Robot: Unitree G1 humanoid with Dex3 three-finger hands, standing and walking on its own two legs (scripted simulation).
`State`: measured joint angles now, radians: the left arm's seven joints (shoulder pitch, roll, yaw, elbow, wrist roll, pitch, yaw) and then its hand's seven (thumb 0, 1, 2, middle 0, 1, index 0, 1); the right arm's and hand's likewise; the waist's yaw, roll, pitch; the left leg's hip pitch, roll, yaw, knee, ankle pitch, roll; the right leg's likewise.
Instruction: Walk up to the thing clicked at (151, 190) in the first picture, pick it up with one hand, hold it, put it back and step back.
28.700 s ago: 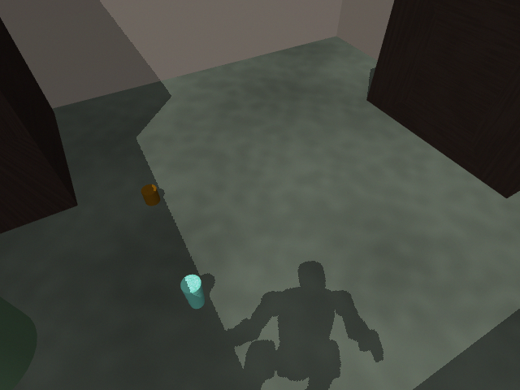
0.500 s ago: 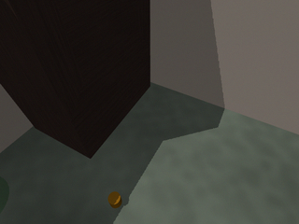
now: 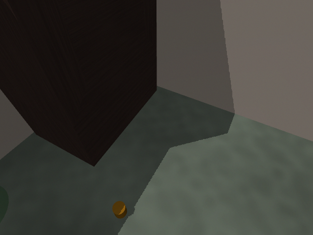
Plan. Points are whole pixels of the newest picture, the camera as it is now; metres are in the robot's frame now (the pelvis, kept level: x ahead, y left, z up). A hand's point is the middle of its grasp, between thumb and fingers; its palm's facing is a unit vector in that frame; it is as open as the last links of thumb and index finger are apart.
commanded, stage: stand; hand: left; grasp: from above
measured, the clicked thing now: (119, 209) +0.41 +0.24 -0.74
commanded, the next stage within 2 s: rise first in 0.74 s
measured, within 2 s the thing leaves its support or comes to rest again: neither
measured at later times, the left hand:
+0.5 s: hand out of the picture +0.07 +0.25 -0.16, palm faces -0.03 -0.94 -0.35, open 7.4 cm
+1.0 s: hand out of the picture +0.13 +0.25 -0.17, palm faces +0.02 -0.95 -0.32, open 8.1 cm
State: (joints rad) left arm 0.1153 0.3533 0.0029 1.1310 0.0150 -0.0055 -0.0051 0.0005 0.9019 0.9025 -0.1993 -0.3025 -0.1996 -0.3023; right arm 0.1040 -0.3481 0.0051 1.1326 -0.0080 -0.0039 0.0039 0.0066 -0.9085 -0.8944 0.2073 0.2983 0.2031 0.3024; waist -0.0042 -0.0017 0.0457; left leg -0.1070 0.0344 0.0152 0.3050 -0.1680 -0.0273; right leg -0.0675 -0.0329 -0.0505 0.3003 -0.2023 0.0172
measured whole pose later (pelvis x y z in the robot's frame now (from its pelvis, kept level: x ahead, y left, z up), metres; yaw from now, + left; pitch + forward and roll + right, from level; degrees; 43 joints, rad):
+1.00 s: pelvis -0.01 +0.00 -0.01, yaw +0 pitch +4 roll +0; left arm -0.03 0.33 0.10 1.10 0.03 -0.02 -0.01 0.00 0.71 0.94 -0.17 -0.50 -0.16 -0.50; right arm 0.18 -0.30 -0.01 0.88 0.04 -0.03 -0.04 0.01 -0.93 -0.90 0.20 0.30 0.20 0.30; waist -0.01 -0.01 0.05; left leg -0.32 0.03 0.00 0.48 -0.23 -0.02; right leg -0.28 -0.04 -0.05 0.48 -0.27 0.01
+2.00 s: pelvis -0.04 +0.01 -0.18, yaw -1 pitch +27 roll -2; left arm 0.09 0.39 0.12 0.55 0.44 0.09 0.03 -0.01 -0.52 0.98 -0.05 -1.09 -0.05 -1.08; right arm 0.13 -0.26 -0.04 0.57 0.00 -0.20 0.00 0.01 -0.86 -0.88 0.21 0.30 0.20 0.30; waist -0.03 0.00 -0.17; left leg -1.35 0.05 -0.03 1.50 -0.62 -0.02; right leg -1.29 -0.04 -0.04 1.48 -0.66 0.02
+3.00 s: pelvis -0.11 +0.02 -0.42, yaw -7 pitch +33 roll -7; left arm -0.76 0.71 0.12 1.25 1.23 -0.27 0.30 0.00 -0.53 1.02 -0.07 -1.00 -0.07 -1.00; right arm 0.12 -0.27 -0.03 0.76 -0.10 -0.03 0.11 0.01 -0.91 -0.90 0.21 0.30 0.20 0.30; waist -0.13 -0.02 -0.09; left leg -2.24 0.04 -0.13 2.30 -0.64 -0.01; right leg -2.14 -0.01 -0.05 2.25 -0.69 0.04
